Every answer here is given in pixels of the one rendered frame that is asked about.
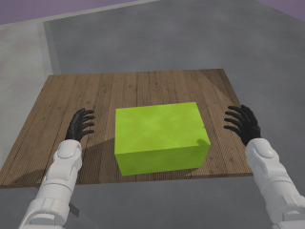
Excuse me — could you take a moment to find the left robot forearm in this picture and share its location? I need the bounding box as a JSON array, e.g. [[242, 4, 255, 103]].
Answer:
[[18, 139, 83, 229]]

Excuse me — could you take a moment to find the carton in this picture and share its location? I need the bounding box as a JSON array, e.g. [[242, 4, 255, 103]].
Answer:
[[114, 102, 211, 177]]

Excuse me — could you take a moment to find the table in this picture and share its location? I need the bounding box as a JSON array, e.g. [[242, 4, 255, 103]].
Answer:
[[0, 69, 254, 219]]

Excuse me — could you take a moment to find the robot left hand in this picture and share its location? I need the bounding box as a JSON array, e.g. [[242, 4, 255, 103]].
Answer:
[[65, 108, 95, 143]]

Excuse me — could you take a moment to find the robot right hand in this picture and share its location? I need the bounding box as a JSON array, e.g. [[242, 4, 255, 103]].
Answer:
[[223, 104, 262, 146]]

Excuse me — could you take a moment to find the right robot forearm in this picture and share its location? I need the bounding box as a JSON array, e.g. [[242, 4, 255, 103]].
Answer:
[[245, 137, 305, 224]]

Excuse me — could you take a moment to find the robot right upper arm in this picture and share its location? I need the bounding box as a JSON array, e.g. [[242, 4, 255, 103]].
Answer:
[[272, 219, 305, 229]]

